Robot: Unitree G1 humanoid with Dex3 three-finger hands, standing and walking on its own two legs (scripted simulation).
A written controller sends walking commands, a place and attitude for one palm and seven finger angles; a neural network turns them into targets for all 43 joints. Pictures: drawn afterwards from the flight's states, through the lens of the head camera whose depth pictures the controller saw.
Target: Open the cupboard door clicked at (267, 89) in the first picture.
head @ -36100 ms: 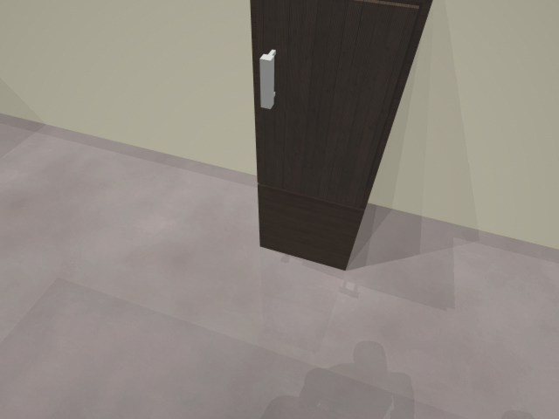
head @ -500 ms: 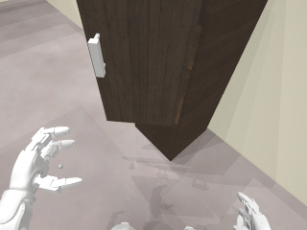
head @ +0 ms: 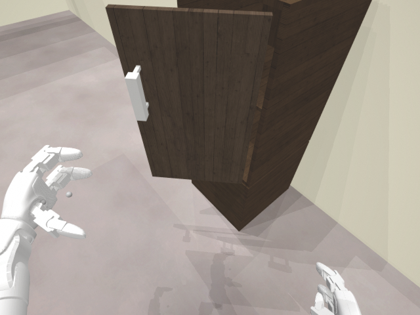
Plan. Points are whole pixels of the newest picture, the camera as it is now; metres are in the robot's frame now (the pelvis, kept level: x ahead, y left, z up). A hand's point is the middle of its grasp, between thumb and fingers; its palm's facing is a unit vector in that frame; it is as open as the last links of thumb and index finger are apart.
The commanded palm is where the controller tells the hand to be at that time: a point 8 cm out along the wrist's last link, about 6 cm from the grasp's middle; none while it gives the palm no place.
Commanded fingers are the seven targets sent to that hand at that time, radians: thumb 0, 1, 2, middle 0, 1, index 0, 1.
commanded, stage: raise the hand with hooked fingers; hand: left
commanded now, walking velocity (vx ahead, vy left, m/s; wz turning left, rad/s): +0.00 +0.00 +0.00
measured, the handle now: (140, 93) +0.60 +0.23 +0.09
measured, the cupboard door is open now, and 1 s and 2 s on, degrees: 44 44 44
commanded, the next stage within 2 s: move the hooked fingers beside the handle in 0.54 s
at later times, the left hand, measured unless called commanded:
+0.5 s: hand (77, 187) +0.30 +0.26 +0.11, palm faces +0.02 -1.00 -0.02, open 14.0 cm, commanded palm +0.27 +0.31 +0.11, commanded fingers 0.00 -0.50 0.30 -0.30 -1.20 -0.30 -1.20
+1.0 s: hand (89, 160) +0.35 +0.26 +0.11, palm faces -0.01 -1.00 +0.00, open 14.0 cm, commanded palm +0.33 +0.32 +0.10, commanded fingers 0.00 -0.50 0.30 -0.30 -1.20 -0.30 -1.20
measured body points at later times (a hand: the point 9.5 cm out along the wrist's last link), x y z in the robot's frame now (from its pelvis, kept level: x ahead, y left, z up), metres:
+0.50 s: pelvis +0.00 -0.01 +0.01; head +0.02 -0.02 +0.46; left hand +0.29 +0.31 +0.11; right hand +0.15 -0.26 -0.07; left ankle +0.00 +0.12 -0.71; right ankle +0.01 -0.13 -0.71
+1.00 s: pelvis -0.01 -0.01 +0.00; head +0.03 +0.00 +0.45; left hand +0.35 +0.31 +0.11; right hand +0.12 -0.26 -0.09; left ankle +0.00 +0.12 -0.71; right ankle +0.01 -0.13 -0.71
